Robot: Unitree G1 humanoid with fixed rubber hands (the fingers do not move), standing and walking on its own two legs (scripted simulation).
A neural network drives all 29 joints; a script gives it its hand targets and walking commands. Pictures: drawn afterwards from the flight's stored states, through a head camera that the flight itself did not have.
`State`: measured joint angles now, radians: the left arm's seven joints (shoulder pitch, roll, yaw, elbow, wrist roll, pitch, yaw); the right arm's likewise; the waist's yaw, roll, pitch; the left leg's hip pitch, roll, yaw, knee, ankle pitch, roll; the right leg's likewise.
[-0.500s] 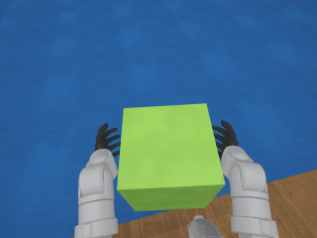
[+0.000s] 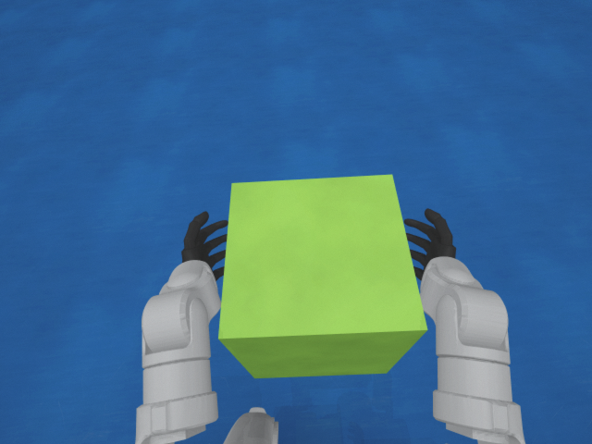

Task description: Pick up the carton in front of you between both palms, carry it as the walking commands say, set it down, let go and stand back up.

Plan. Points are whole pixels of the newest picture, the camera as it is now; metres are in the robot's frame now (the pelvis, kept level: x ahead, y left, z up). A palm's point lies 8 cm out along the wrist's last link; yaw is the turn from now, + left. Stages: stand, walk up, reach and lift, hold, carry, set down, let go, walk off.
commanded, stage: carry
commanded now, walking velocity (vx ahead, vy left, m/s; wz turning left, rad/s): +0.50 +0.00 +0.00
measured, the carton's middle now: (316, 287) +0.33 +0.02 +0.02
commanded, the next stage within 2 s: none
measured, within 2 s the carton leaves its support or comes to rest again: neither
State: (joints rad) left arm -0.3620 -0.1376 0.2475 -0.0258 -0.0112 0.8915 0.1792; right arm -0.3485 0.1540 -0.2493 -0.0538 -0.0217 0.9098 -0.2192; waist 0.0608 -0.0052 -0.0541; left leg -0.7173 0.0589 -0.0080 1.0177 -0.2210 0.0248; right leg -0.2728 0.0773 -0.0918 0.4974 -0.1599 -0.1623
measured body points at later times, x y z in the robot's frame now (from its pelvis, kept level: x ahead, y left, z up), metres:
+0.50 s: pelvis +0.31 +0.05 -0.01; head +0.34 +0.05 +0.44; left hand +0.65 +0.18 +0.05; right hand +0.62 -0.13 +0.05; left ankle +0.30 +0.10 -0.75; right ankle +0.36 -0.11 -0.68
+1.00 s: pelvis +0.62 -0.01 +0.00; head +0.63 -0.02 +0.45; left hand +0.89 +0.15 +0.08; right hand +0.90 -0.16 +0.07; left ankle +0.66 +0.14 -0.69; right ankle +0.59 -0.08 -0.75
